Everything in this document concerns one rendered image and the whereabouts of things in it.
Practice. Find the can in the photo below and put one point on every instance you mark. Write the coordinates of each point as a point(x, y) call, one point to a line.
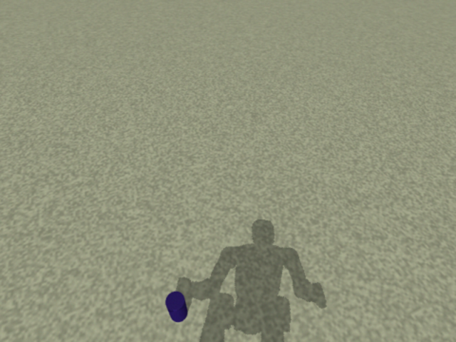
point(175, 303)

